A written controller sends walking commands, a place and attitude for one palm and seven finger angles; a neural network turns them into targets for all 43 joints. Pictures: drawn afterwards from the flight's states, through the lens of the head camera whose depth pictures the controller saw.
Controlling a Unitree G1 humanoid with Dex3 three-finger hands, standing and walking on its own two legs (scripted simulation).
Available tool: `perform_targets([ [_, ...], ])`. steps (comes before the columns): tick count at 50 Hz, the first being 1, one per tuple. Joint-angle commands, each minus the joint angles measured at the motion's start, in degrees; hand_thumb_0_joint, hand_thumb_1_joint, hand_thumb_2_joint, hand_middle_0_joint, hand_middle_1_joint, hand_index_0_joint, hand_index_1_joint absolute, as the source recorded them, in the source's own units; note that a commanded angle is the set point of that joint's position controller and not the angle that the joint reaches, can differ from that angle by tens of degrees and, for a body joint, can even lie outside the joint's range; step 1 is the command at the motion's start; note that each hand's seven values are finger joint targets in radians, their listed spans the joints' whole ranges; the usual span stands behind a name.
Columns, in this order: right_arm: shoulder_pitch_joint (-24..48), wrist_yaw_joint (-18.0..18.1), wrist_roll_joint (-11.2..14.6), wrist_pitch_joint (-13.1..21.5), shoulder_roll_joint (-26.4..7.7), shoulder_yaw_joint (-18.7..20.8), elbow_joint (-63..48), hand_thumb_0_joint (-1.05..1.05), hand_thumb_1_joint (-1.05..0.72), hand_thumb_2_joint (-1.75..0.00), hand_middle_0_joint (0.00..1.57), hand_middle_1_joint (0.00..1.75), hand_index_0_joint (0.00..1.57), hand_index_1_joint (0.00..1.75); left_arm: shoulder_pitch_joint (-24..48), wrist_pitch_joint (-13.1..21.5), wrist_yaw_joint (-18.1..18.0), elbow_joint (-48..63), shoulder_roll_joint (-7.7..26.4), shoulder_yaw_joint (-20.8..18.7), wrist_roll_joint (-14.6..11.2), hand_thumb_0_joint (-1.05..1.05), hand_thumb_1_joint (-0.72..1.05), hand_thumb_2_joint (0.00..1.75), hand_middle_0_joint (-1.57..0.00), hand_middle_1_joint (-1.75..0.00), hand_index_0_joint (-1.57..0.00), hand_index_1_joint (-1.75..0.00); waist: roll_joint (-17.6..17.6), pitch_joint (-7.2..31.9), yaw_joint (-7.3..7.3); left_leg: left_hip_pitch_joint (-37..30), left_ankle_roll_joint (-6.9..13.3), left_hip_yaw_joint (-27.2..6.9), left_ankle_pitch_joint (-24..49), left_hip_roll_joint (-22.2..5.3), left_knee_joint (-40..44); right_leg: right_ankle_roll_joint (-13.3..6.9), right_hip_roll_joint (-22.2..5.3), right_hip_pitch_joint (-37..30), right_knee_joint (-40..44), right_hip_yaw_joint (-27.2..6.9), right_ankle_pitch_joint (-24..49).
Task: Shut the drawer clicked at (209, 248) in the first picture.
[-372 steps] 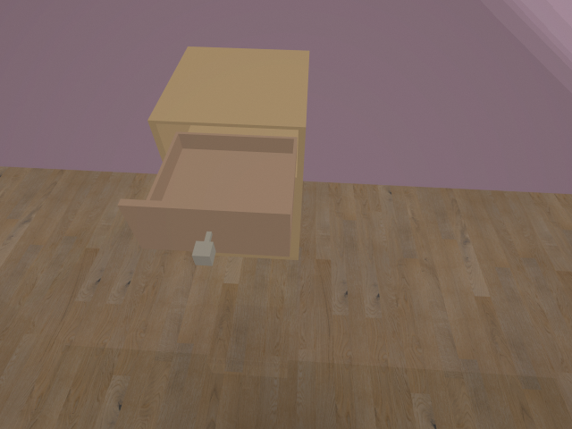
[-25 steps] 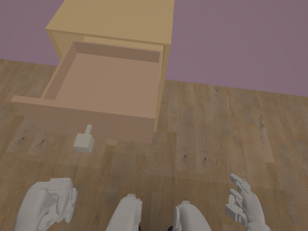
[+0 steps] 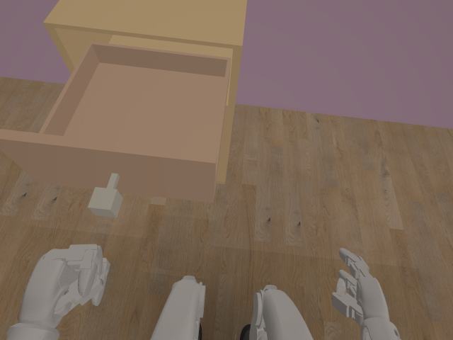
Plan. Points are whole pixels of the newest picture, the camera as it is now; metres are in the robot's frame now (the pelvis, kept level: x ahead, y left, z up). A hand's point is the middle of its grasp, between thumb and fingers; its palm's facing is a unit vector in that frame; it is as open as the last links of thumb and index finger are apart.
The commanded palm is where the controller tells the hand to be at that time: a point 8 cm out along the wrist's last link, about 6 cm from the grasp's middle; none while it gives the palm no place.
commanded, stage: bring the fist close to the handle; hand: left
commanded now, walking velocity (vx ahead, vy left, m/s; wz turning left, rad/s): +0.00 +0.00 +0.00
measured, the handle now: (109, 192) +0.36 +0.25 -0.03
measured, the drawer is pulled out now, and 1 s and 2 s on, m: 0.30 0.30 0.25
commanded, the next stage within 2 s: push the drawer shut in 1.00 s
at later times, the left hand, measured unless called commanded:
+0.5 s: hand (115, 262) +0.24 +0.21 -0.02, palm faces -0.05 -1.00 -0.04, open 3.3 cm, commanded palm +0.23 +0.26 -0.02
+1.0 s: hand (119, 254) +0.25 +0.21 -0.04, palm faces -0.04 -1.00 -0.05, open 3.3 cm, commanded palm +0.24 +0.26 -0.03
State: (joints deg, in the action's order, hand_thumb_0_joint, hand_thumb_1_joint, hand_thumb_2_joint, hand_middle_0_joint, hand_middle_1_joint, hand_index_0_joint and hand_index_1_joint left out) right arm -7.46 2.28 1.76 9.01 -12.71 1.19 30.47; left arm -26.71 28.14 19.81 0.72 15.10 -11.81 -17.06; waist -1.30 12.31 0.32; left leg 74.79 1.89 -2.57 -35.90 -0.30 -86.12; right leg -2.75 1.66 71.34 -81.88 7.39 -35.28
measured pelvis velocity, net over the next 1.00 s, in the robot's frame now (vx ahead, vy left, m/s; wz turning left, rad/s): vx -0.01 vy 0.01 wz -0.02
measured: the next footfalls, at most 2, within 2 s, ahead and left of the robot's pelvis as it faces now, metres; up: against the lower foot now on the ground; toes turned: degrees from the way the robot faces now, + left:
none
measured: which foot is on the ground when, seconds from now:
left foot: down 0.00-1.00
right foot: down 0.00-1.00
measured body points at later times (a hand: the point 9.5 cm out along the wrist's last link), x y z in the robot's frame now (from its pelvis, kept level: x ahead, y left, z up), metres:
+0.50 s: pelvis -0.01 +0.01 -0.04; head +0.12 +0.03 +0.39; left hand +0.24 +0.26 -0.02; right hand +0.19 -0.23 -0.13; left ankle +0.04 +0.10 -0.58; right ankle +0.03 -0.10 -0.58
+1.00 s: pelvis -0.01 +0.01 -0.05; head +0.14 +0.03 +0.38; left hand +0.25 +0.26 -0.03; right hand +0.19 -0.23 -0.15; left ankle +0.04 +0.10 -0.58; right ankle +0.03 -0.10 -0.58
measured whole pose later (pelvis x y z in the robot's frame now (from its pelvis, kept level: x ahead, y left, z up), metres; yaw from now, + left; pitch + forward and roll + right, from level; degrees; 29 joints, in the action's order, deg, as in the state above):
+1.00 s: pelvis -0.01 +0.01 -0.05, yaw -1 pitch +30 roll -5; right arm -7.3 0.8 1.4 4.6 -14.6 -1.1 29.7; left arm -12.6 27.0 16.5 -5.4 16.7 -11.7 -15.9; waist -1.5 13.0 0.8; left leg 88.7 2.8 -1.6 -37.5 -0.1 -95.7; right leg -2.2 1.1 85.4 -91.8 6.9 -37.0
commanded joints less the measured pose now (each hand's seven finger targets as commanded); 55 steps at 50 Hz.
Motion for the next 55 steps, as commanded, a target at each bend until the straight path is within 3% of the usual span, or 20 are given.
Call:
perform_targets([
  [1,1.72,0.09,0.05,2.67,-7.98,3.42,-8.44,0.00,-0.90,-0.90,0.20,0.30,0.20,0.30,-2.20,3.87,-0.09,9.81,6.33,-4.69,-1.85,0.00,0.90,0.90,-1.40,-1.60,-1.40,-1.60,-2.70,17.49,-0.26,-12.38,-0.06,-1.89,16.55,0.34,11.14,0.44,0.16,-10.95,10.82,-5.87,10.01],
  [8,1.49,0.17,-0.16,2.20,-9.15,3.05,-7.76,0.00,-0.90,-0.90,0.20,0.30,0.20,0.30,3.89,4.67,-0.45,7.46,7.35,-4.49,-1.57,0.00,0.90,0.90,-1.40,-1.60,-1.40,-1.60,-1.84,17.24,0.62,-9.30,0.08,-2.63,13.36,0.25,9.01,0.30,0.46,-5.62,7.84,-5.31,6.97],
  [11,1.20,-0.05,-0.38,2.28,-9.64,2.79,-7.98,0.00,-0.90,-0.90,0.20,0.30,0.20,0.30,5.74,4.91,-0.65,7.68,7.13,-3.65,-1.45,0.00,0.90,0.90,-1.40,-1.60,-1.40,-1.60,-3.22,18.81,0.26,-9.73,-0.13,-2.82,12.86,0.40,8.78,0.20,0.22,-4.35,6.80,-5.22,6.64],
  [13,1.01,-0.10,-0.32,1.98,-9.85,2.81,-7.96,0.00,-0.90,-0.90,0.20,0.30,0.20,0.30,6.67,4.50,-0.89,6.78,7.59,-3.93,-1.24,0.00,0.90,0.90,-1.40,-1.60,-1.40,-1.60,-2.18,19.54,0.53,-9.38,0.01,-3.09,13.09,0.27,8.24,0.26,0.46,-3.30,5.92,-4.81,7.03],
  [14,0.95,-0.13,-0.34,1.80,-9.98,2.82,-7.96,0.00,-0.90,-0.90,0.20,0.30,0.20,0.30,6.91,4.57,-1.10,6.93,7.94,-4.68,-1.24,0.00,0.90,0.90,-1.40,-1.60,-1.40,-1.60,-3.29,19.99,-0.08,-9.80,-0.21,-2.95,13.58,0.32,8.33,0.16,0.32,-3.21,5.54,-4.74,7.38],
  [21,0.71,-0.48,-0.31,0.62,-10.36,2.55,-8.10,0.00,-0.90,-0.90,0.20,0.30,0.20,0.30,10.31,3.64,-1.91,4.79,8.45,-5.01,-0.83,0.00,0.90,0.90,-1.40,-1.60,-1.40,-1.60,-2.07,20.57,0.08,-7.04,-0.15,-2.97,11.61,0.40,6.53,0.20,0.40,-1.31,4.08,-5.07,6.08],
  [25,0.46,-0.78,-0.43,0.30,-10.89,2.43,-8.13,0.00,-0.90,-0.90,0.20,0.30,0.20,0.30,11.56,3.87,-1.93,4.33,8.04,-4.22,-0.83,0.00,0.90,0.90,-1.40,-1.60,-1.40,-1.60,-3.34,21.62,0.26,-7.65,-0.39,-3.54,12.20,0.33,6.01,0.13,0.37,1.13,2.48,-4.52,6.62],
  [28,0.11,-0.78,-0.53,0.06,-11.15,2.11,-7.73,0.00,-0.90,-0.90,0.20,0.30,0.20,0.30,15.86,4.20,-2.07,2.86,8.46,-3.88,-0.42,0.00,0.90,0.90,-1.40,-1.60,-1.40,-1.60,-2.79,20.77,1.18,-5.54,-0.16,-3.64,10.76,0.37,4.79,0.13,0.48,2.76,1.71,-4.51,5.72],
  [30,0.00,-0.85,-0.62,0.03,-11.56,2.15,-7.65,0.00,-0.90,-0.90,0.20,0.30,0.20,0.30,16.92,4.74,-2.13,2.57,8.69,-4.10,-0.27,0.00,0.90,0.90,-1.40,-1.60,-1.40,-1.60,-3.61,22.08,0.82,-6.43,-0.45,-3.85,10.96,0.32,4.48,0.06,0.35,3.96,0.81,-4.30,5.86],
  [33,-0.09,-1.13,-0.52,-0.18,-11.54,2.19,-8.58,0.00,-0.90,-0.90,0.20,0.30,0.20,0.30,14.46,4.40,-2.24,5.76,9.05,-4.12,-0.69,0.00,0.90,0.90,-1.40,-1.60,-1.40,-1.60,-5.67,25.13,-0.49,-9.62,-0.79,-4.35,12.96,0.24,5.64,-0.08,0.35,3.19,0.64,-4.23,6.87],
  [38,0.01,-1.22,-0.29,-1.49,-11.31,2.18,-8.75,0.00,-0.90,-0.90,0.20,0.30,0.20,0.30,14.06,2.27,-3.76,6.29,8.68,-3.69,0.12,0.00,0.90,0.90,-1.40,-1.60,-1.40,-1.60,-3.48,23.95,0.47,-8.39,-0.42,-4.39,12.19,0.18,5.42,0.20,0.38,3.09,0.96,-4.14,6.86],
  [40,0.07,-1.25,-0.25,-1.93,-11.14,2.15,-8.82,0.00,-0.90,-0.90,0.20,0.30,0.20,0.30,13.24,1.90,-4.26,5.58,9.16,-4.91,-0.01,0.00,0.90,0.90,-1.40,-1.60,-1.40,-1.60,-2.62,23.33,0.07,-6.78,-0.42,-3.98,11.26,0.32,5.57,0.20,0.38,1.73,1.34,-4.33,6.28],
  [43,-0.16,-0.93,-0.31,-2.04,-11.07,1.86,-8.48,0.00,-0.90,-0.90,0.20,0.30,0.20,0.30,15.86,2.25,-4.23,4.64,8.46,-3.87,-0.01,0.00,0.90,0.90,-1.40,-1.60,-1.40,-1.60,-1.70,21.95,1.23,-4.97,-0.05,-3.83,9.99,0.38,4.71,0.34,0.62,2.17,1.69,-4.58,5.53],
  [48,-0.64,-0.90,-0.33,-1.61,-11.22,1.92,-8.29,0.00,-0.90,-0.90,0.20,0.30,0.20,0.30,15.69,3.24,-3.10,5.24,8.32,-3.04,-0.16,0.00,0.90,0.90,-1.40,-1.60,-1.40,-1.60,-4.28,23.69,0.98,-7.77,-0.34,-3.93,12.91,0.28,4.64,0.18,0.59,2.85,1.30,-4.35,7.46],
  [51,-0.62,-0.89,-0.26,-1.89,-11.33,2.01,-8.23,0.00,-0.90,-0.90,0.20,0.30,0.20,0.30,15.11,2.99,-2.62,4.31,9.43,-4.56,-0.42,0.00,0.90,0.90,-1.40,-1.60,-1.40,-1.60,-2.79,23.60,0.69,-6.95,-0.25,-3.49,13.27,0.29,4.38,0.23,0.61,1.31,1.68,-4.74,7.80],
  [55,-0.39,-0.86,-0.22,-1.94,-11.28,1.96,-8.43,0.00,-0.90,-0.90,0.20,0.30,0.20,0.30,15.01,2.63,-2.50,4.11,9.10,-4.56,-0.58,0.00,0.90,0.90,-1.40,-1.60,-1.40,-1.60,-3.61,23.50,0.43,-7.08,-0.28,-3.37,13.99,0.29,4.34,0.19,0.58,1.46,1.51,-4.67,8.33],
])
